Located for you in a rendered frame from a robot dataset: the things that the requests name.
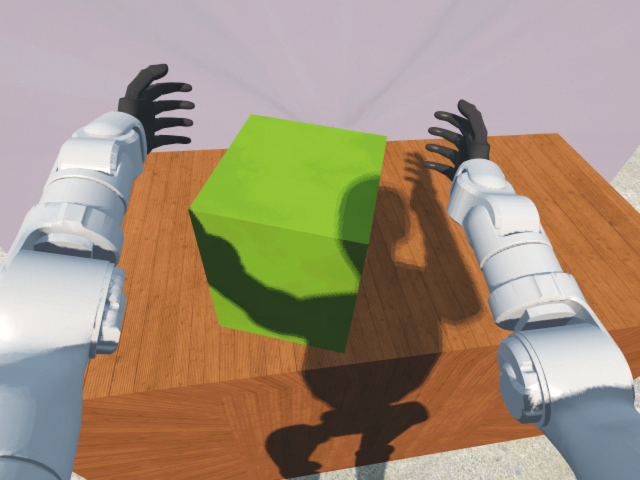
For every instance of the right robot hand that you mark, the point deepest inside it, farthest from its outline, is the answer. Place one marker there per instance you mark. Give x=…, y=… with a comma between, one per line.
x=472, y=145

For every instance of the left robot forearm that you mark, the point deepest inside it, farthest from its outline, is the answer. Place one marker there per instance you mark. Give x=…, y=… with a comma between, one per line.
x=87, y=193

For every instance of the pedestal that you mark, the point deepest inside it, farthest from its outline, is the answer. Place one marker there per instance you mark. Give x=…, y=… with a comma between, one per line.
x=183, y=398

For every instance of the left robot hand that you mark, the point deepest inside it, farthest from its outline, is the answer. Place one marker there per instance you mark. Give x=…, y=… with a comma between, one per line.
x=138, y=102

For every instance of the left robot upper arm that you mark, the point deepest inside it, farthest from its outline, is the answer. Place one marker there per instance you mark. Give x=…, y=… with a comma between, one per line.
x=56, y=312

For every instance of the carton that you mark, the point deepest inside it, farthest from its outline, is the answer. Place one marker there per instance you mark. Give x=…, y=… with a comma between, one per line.
x=283, y=226

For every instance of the right robot upper arm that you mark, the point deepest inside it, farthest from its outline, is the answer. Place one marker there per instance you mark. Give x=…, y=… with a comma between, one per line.
x=571, y=382

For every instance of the right robot forearm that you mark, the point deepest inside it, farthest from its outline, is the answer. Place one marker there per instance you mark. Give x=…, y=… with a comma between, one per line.
x=528, y=288

